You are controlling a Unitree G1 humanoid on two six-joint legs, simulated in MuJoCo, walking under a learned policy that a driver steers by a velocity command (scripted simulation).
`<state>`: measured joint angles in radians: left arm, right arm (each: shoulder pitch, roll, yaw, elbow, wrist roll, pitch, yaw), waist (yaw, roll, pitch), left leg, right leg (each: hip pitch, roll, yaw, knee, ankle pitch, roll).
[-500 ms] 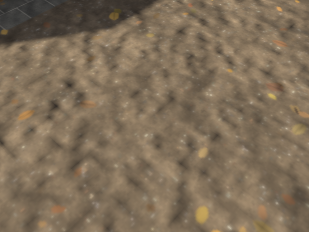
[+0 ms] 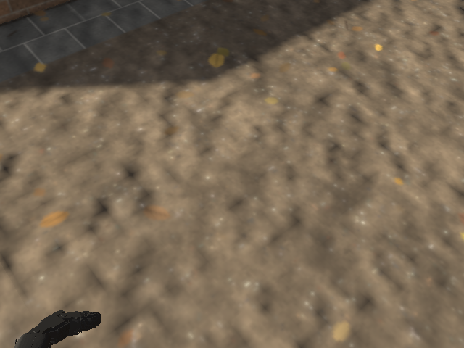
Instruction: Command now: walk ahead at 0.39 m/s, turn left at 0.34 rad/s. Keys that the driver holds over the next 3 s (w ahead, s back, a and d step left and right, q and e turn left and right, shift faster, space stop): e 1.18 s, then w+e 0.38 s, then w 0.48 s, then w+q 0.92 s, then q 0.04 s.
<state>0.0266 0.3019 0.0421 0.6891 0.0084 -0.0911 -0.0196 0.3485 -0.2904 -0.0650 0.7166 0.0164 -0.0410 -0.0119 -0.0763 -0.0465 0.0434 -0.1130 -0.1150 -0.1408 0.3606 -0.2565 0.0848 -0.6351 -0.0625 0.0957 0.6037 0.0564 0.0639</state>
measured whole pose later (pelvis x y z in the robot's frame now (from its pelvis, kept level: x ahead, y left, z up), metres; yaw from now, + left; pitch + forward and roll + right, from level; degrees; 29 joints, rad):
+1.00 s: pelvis +0.19 -0.03 -0.02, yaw -27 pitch +1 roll +0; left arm 0.16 0.31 0.07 0.61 -0.01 0.07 -0.01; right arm 0.15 -0.32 -0.08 0.73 0.00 0.01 -0.02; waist -0.02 0.03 0.05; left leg -0.32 0.11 0.10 0.70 -0.39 -0.04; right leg -0.29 0.01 -0.02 0.56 -0.30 -0.03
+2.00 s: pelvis +0.34 -0.27 -0.01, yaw -53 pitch +1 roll +0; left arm 0.20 0.27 0.04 0.65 0.00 -0.05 -0.03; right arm 0.33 -0.31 -0.04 0.82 0.03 -0.08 0.01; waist -0.02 0.02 0.05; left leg -0.40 0.09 -0.02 1.16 -0.35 0.01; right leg -0.34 0.04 -0.04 0.50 -0.18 -0.06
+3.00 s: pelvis +0.76 -0.70 -0.01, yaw -24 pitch +1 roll -1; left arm 0.17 0.27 0.05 0.69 0.01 -0.10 -0.01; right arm 0.33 -0.31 -0.06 0.70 0.02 -0.02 -0.01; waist -0.02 0.04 0.02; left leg -0.41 -0.03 -0.10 1.18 -0.40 0.01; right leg -0.33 0.03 -0.02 0.49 -0.19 -0.02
